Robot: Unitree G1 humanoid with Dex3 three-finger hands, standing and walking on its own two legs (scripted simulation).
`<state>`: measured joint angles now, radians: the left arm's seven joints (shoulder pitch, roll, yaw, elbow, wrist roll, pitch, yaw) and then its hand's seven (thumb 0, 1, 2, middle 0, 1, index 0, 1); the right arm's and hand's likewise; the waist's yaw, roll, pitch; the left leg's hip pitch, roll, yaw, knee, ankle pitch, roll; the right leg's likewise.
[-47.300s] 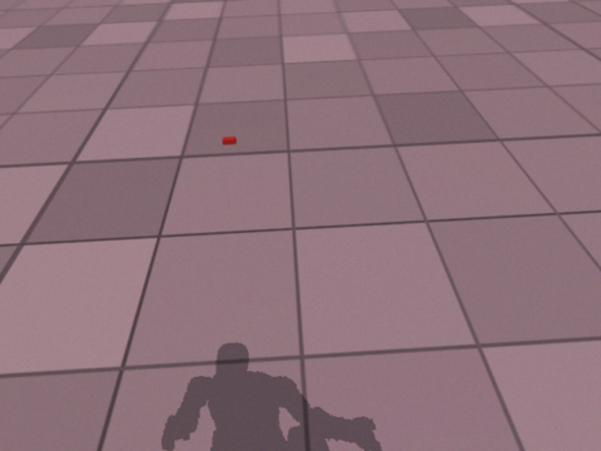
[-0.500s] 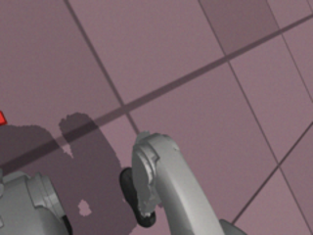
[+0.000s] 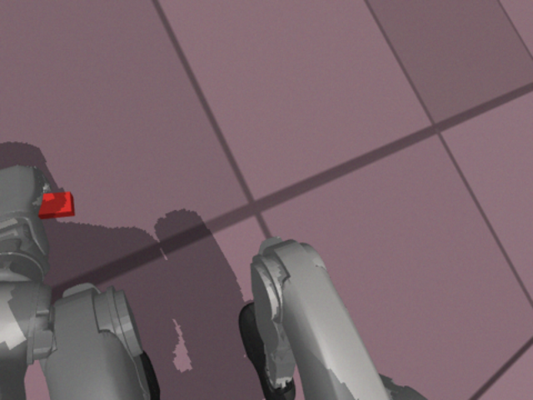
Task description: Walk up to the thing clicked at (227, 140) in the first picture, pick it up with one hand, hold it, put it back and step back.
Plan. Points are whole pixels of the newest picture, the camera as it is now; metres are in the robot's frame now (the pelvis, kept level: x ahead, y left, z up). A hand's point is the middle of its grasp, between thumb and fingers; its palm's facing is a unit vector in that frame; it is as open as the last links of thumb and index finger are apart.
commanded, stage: settle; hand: left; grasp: from above
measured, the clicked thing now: (45, 206) +0.46 +0.27 -0.25
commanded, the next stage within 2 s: lift in 0.30 s
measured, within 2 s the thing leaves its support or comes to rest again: neither
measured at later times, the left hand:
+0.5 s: hand (8, 212) +0.42 +0.28 -0.14, palm faces -0.41 -0.14 -0.90, open 6.2 cm
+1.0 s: hand out of the picture +0.38 +0.29 -0.02, palm faces -0.40 -0.16 -0.90, open 6.1 cm
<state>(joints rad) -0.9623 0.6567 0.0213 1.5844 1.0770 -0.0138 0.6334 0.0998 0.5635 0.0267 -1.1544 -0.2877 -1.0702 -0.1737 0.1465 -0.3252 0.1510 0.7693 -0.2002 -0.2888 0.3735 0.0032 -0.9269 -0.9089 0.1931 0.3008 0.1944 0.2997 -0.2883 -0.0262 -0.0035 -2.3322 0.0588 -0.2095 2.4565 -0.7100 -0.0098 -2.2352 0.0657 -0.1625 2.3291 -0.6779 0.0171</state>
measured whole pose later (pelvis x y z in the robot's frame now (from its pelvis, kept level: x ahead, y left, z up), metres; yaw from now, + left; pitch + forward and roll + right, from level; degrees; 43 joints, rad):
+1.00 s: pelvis -0.01 -0.01 +0.10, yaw +8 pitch +34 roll -4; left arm -0.72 0.45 -0.09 1.06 1.01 0.06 0.25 0.08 0.61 0.14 -1.16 -0.18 -1.02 -0.10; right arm 0.18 -0.28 -0.02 0.72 -0.03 0.01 0.05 0.00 -0.91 -0.90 0.20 0.30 0.20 0.30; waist -0.12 0.05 -0.20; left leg -2.06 0.04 -0.07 2.10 -0.64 0.00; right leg -2.00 0.03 -0.05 2.07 -0.66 0.00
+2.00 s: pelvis +0.06 +0.01 +0.39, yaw +12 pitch +13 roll -1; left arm -0.39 0.34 -0.19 0.89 0.95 0.14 0.19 0.00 0.70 0.13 -1.13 -0.08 -1.13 -0.09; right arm 0.26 -0.24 -0.03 0.75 0.04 -0.02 -0.06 0.01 -0.91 -0.91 0.20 0.30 0.20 0.30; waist -0.07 0.04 -0.12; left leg -0.77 0.03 0.01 0.96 -0.41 0.00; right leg -0.75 0.01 0.01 0.94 -0.42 0.01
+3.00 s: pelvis +0.03 +0.01 +0.34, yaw +11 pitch +23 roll -2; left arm -0.72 0.41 -0.09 1.21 1.07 0.04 0.30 0.00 0.10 0.51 -0.66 -0.40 -0.64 -0.43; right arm 0.29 -0.25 -0.05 0.76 -0.02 0.02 -0.02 0.01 -0.89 -0.89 0.20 0.30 0.20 0.30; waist -0.13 0.04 -0.14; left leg -1.16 0.04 0.01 1.23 -0.47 0.01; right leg -1.13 0.02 0.01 1.20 -0.47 0.02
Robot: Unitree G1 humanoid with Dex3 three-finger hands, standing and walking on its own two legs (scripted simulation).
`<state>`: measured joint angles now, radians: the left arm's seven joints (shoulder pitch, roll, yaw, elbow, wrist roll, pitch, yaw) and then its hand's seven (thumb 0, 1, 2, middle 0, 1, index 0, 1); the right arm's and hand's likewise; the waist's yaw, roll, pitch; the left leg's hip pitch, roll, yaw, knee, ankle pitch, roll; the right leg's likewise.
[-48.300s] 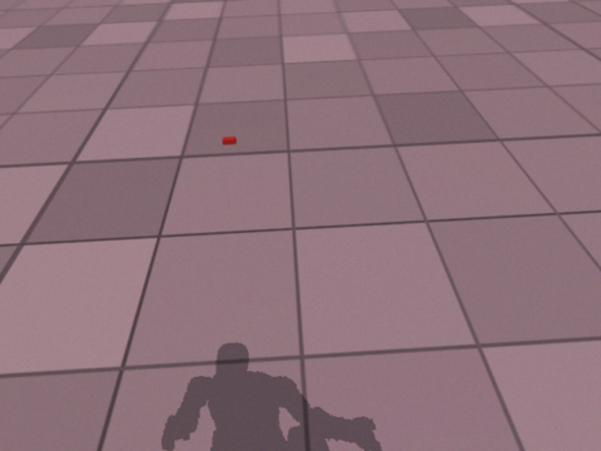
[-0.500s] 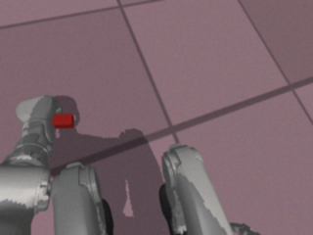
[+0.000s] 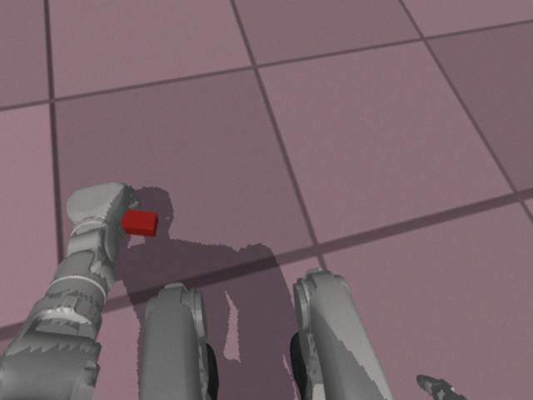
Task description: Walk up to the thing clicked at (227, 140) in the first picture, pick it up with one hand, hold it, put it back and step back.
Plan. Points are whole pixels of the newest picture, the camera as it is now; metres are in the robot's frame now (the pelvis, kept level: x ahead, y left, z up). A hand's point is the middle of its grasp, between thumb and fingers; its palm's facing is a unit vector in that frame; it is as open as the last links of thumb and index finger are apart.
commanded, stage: lift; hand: left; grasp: from above
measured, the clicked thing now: (134, 222) +0.45 +0.22 -0.17
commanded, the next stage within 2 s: go down in 1.20 s
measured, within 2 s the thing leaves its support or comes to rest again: neither
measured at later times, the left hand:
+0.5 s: hand (22, 214) +0.37 +0.25 +0.09, palm faces -0.41 -0.13 -0.90, open 5.1 cm
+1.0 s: hand out of the picture +0.39 +0.24 +0.22, palm faces -0.41 -0.13 -0.90, open 4.9 cm
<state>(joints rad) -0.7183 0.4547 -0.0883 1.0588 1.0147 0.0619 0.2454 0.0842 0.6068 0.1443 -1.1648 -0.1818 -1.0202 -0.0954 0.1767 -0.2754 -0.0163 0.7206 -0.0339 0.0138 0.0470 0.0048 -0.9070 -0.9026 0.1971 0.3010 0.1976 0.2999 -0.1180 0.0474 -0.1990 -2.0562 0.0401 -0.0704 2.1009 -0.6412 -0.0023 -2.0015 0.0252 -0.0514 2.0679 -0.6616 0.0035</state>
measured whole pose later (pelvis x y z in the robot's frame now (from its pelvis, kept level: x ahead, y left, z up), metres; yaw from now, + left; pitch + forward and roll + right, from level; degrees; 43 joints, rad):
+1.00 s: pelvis +0.07 +0.01 +0.29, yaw +3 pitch +13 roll -1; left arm -0.39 0.34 -0.19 0.89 0.95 0.14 0.19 0.00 0.70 0.13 -1.13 -0.08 -1.13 -0.09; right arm 0.26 -0.24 -0.03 0.75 0.04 -0.02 -0.06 0.01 -0.91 -0.91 0.20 0.30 0.20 0.30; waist -0.07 0.04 -0.12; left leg -0.77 0.03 0.01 0.96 -0.41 0.00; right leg -0.75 0.01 0.01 0.94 -0.42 0.01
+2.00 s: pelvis +0.04 +0.01 +0.24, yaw +2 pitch +23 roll -2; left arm -0.72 0.41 -0.09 1.21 1.07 0.04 0.30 0.00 0.10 0.51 -0.66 -0.40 -0.64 -0.43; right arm 0.29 -0.25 -0.05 0.76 -0.02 0.02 -0.02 0.01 -0.89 -0.89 0.20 0.30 0.20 0.30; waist -0.13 0.04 -0.14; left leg -1.16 0.04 0.01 1.23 -0.47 0.01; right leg -1.13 0.02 0.01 1.20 -0.47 0.02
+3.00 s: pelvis +0.05 +0.01 +0.20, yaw +2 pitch +29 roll -3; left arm -0.69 0.39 -0.09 1.17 1.07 0.08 0.33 0.00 -0.18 0.73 -0.46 -0.55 -0.42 -0.60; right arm 0.26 -0.23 -0.03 0.74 -0.03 0.01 -0.01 0.00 -0.89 -0.90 0.20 0.30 0.20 0.30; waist -0.15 0.05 -0.19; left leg -1.37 0.04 -0.03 1.43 -0.57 0.00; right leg -1.33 0.02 -0.02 1.39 -0.57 0.01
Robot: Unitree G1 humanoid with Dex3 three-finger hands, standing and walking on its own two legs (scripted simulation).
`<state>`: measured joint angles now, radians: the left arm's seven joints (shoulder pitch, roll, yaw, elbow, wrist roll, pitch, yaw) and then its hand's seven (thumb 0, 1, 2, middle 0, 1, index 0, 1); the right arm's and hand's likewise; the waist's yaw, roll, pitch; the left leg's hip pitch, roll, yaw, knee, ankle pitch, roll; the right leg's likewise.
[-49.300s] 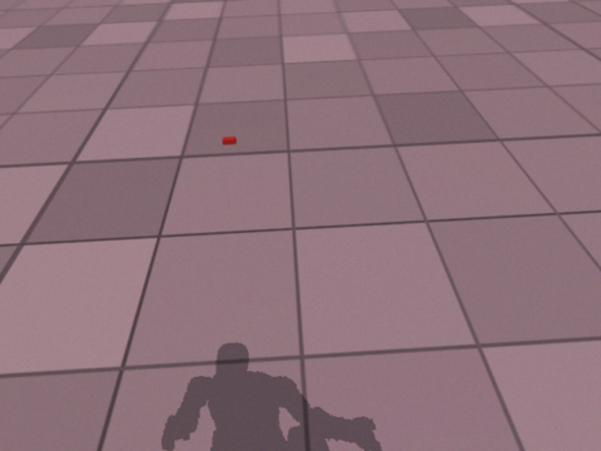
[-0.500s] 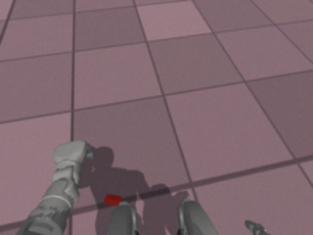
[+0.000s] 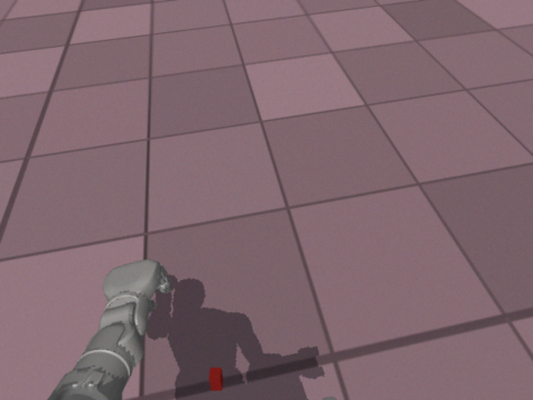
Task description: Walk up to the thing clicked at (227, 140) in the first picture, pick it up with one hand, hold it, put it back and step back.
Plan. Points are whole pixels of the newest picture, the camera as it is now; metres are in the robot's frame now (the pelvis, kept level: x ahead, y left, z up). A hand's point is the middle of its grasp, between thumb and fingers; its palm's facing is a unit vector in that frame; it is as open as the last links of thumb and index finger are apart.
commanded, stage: lift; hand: left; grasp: from above
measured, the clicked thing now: (216, 379) +0.31 +0.18 -0.67
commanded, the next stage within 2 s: go down in 0.20 s
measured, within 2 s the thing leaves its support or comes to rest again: neither
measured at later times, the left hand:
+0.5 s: hand (135, 287) +0.34 +0.22 -0.03, palm faces -0.41 -0.07 -0.91, open 6.0 cm
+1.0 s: hand (156, 285) +0.40 +0.22 -0.14, palm faces -0.39 -0.02 -0.92, open 10.0 cm
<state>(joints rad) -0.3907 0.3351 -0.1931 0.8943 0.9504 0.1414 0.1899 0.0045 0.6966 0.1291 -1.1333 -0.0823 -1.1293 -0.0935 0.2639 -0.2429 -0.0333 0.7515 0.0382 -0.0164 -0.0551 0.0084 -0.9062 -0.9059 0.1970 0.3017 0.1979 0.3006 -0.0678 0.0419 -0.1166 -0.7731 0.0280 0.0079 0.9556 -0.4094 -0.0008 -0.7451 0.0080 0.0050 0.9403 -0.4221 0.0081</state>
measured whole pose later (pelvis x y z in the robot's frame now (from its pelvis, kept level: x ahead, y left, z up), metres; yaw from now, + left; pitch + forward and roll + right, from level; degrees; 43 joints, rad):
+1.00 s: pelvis -0.03 +0.01 -0.05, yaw -1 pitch +23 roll -2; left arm -0.72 0.41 -0.09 1.21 1.07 0.04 0.30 0.00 0.10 0.51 -0.66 -0.40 -0.64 -0.43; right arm 0.29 -0.25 -0.05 0.76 -0.02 0.02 -0.02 0.01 -0.89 -0.89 0.20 0.30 0.20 0.30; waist -0.13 0.04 -0.14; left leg -1.16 0.04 0.01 1.23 -0.47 0.01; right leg -1.13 0.02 0.01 1.20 -0.47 0.02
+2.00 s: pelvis -0.01 +0.00 -0.10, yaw -1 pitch +29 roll -3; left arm -0.69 0.39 -0.09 1.17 1.07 0.08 0.33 0.00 -0.18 0.73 -0.46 -0.55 -0.42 -0.60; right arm 0.26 -0.23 -0.03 0.74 -0.03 0.01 -0.01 0.00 -0.89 -0.90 0.20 0.30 0.20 0.30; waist -0.15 0.05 -0.19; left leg -1.37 0.04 -0.03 1.43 -0.57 0.00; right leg -1.33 0.02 -0.02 1.39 -0.57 0.01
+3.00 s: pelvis -0.02 +0.00 -0.11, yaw -1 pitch +30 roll -3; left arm -0.67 0.40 -0.10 1.14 1.06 0.09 0.32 0.00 -0.17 0.72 -0.48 -0.53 -0.43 -0.58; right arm 0.24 -0.23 -0.03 0.73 -0.02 0.01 -0.02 0.01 -0.90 -0.90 0.20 0.30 0.20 0.30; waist -0.15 0.04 -0.20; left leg -1.44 0.04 -0.03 1.49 -0.58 0.00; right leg -1.39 0.02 -0.03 1.45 -0.58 0.01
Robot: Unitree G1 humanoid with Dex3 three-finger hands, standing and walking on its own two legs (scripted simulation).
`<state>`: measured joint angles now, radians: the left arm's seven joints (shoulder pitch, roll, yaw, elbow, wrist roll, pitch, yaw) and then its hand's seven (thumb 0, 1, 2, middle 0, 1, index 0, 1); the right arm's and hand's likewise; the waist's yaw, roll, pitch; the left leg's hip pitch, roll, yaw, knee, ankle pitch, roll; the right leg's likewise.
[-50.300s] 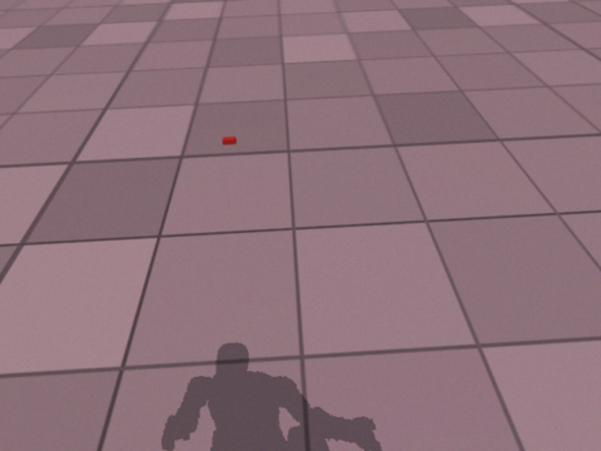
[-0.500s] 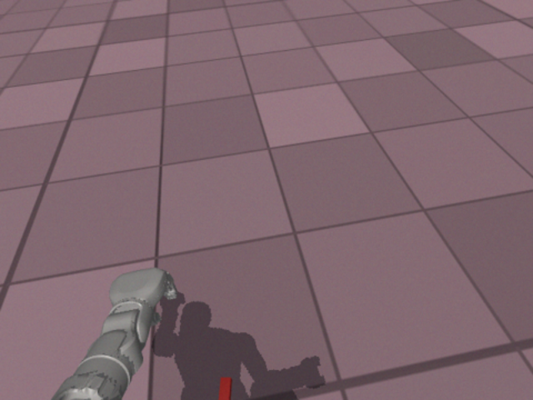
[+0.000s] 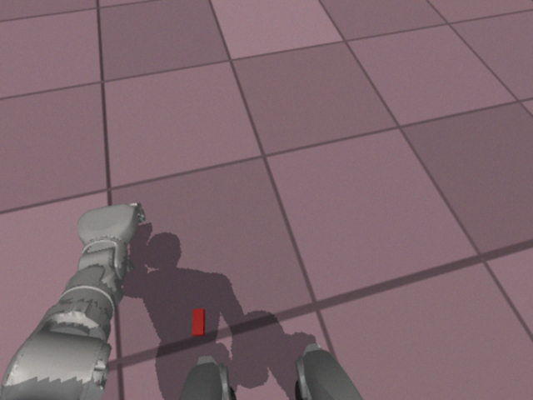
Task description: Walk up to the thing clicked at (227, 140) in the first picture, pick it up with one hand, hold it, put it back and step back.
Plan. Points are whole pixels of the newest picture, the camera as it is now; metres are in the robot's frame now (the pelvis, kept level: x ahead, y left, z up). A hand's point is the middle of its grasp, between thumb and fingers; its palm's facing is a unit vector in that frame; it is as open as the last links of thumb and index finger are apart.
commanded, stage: go down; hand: left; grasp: from above
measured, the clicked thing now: (198, 322) +0.38 +0.18 -0.65
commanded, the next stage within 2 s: none
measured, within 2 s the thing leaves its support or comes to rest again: neither
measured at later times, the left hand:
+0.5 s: hand (134, 253) +0.42 +0.22 -0.13, palm faces -0.41 -0.05 -0.91, open 11.1 cm
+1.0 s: hand (141, 258) +0.42 +0.21 -0.16, palm faces -0.41 -0.05 -0.91, open 12.1 cm
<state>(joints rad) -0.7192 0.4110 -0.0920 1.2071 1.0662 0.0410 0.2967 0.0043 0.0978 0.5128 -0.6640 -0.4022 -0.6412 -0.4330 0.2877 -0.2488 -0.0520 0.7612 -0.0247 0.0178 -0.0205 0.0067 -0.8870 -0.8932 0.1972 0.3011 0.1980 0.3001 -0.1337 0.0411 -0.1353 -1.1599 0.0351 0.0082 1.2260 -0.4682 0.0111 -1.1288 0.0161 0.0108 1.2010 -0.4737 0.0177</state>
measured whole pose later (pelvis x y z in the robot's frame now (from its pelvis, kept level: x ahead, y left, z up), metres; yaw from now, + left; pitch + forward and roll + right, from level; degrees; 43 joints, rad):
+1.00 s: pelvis +0.01 +0.00 -0.04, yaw +0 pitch +29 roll -3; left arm -0.69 0.39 -0.09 1.17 1.07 0.08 0.33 0.00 -0.18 0.73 -0.46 -0.55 -0.42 -0.60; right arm 0.26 -0.23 -0.03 0.74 -0.03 0.01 -0.01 0.00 -0.89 -0.90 0.20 0.30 0.20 0.30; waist -0.15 0.05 -0.19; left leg -1.37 0.04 -0.03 1.43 -0.57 0.00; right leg -1.33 0.02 -0.02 1.39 -0.57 0.01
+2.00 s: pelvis +0.01 +0.00 -0.06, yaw +0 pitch +30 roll -3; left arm -0.67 0.40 -0.10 1.14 1.06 0.09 0.32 0.00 -0.17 0.72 -0.48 -0.53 -0.43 -0.58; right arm 0.24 -0.23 -0.03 0.73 -0.02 0.01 -0.02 0.01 -0.90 -0.90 0.20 0.30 0.20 0.30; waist -0.15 0.04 -0.20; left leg -1.44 0.04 -0.03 1.49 -0.58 0.00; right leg -1.39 0.02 -0.03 1.45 -0.58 0.01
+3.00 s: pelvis -0.04 -0.01 -0.29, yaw -3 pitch +36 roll -5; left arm -0.86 0.44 -0.03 1.51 1.17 -0.07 0.57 0.00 -0.05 0.60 -0.53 -0.58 -0.52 -0.60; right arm 0.09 -0.20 0.00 0.82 -0.16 -0.10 0.11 0.00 -0.90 -0.90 0.20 0.30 0.20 0.30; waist -0.18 -0.01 -0.13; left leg -2.22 0.03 -0.08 2.24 -0.65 -0.01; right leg -2.17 0.03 -0.06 2.20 -0.67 0.01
